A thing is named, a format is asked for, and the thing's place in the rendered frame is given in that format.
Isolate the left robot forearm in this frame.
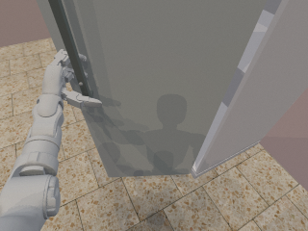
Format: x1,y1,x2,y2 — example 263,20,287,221
0,93,64,211

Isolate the handle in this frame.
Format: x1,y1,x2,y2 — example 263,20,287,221
48,0,93,98

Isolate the fridge door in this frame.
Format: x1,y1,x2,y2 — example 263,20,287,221
36,0,268,178

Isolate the left robot hand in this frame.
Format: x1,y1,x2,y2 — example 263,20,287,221
41,49,102,109

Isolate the left robot upper arm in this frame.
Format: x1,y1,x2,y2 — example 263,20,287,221
0,174,61,231

